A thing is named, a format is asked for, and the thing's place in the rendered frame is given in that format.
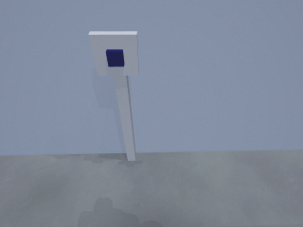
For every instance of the button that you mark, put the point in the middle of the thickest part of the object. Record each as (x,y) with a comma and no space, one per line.
(115,57)

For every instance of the panel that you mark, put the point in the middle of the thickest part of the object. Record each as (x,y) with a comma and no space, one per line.
(101,41)

